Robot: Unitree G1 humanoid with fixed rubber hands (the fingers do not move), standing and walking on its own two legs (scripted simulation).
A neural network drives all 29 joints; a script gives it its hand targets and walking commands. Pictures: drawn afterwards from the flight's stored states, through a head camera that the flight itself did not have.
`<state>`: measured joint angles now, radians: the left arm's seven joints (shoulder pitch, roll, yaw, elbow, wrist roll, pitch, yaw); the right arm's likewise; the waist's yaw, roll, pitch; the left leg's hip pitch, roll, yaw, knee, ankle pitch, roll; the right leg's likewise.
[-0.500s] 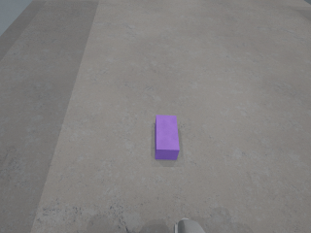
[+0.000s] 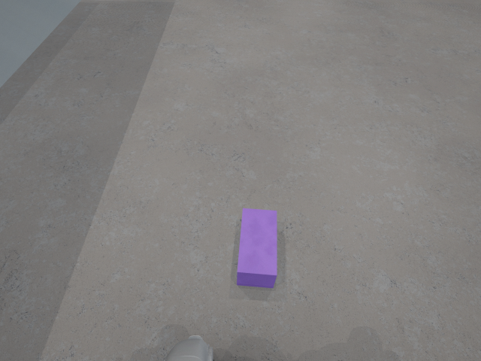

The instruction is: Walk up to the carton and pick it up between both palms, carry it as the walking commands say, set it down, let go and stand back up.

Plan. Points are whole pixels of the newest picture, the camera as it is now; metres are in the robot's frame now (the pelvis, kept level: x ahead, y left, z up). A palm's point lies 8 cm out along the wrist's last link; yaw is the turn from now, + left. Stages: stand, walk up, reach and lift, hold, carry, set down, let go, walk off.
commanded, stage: walk up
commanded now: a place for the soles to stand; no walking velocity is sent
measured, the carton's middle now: (257, 246) +0.65 -0.04 -0.69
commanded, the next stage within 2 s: none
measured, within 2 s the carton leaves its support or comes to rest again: neither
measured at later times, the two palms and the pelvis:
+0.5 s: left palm (108, 318) +0.20 +0.27 -0.12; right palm (439, 346) +0.19 -0.35 -0.13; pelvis +0.11 -0.04 -0.02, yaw +2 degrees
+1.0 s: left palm (98, 319) +0.19 +0.28 -0.10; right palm (428, 325) +0.22 -0.32 -0.10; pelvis +0.11 -0.02 +0.02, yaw +4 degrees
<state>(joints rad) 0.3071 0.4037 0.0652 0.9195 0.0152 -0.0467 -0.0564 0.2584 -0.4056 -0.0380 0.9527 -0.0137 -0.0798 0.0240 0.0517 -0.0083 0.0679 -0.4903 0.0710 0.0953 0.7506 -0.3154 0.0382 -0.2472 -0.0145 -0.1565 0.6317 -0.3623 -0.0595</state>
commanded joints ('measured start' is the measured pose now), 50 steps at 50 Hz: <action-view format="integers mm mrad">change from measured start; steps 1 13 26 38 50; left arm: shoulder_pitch -62 51 -259 -343 -358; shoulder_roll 233 181 240 176 161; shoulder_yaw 41 38 3 -12 -8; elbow -91 15 91 157 174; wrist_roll -13 -15 -21 -17 -3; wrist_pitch -16 -16 -13 15 -3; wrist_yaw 19 56 82 71 61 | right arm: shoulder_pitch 54 -36 -171 -246 -231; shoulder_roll -203 -265 -207 -179 -144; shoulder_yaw -68 -58 -22 -20 -10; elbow -54 -112 59 128 145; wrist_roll -6 11 24 9 12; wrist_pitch -27 -6 43 53 56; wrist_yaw -22 -41 -32 -26 -14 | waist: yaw -80 -40 -48 -44 -58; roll -73 117 -69 36 23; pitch -35 -190 -210 -134 -140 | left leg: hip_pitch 236 154 189 226 300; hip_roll -57 191 44 58 62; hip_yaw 40 -173 -150 -196 -181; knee -169 -147 -112 -306 -420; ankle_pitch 166 503 261 168 135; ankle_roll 24 187 8 18 -13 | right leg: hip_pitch -99 -48 5 31 110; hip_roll -214 -52 -165 -138 -162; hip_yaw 191 83 233 162 172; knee -154 87 -75 -175 -308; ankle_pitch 267 86 373 198 197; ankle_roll -114 46 5 25 41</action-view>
